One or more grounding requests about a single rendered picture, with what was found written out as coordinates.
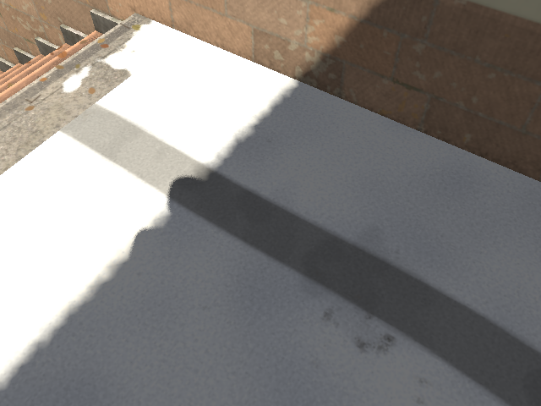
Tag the stairs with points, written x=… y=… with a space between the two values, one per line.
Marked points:
x=19 y=76

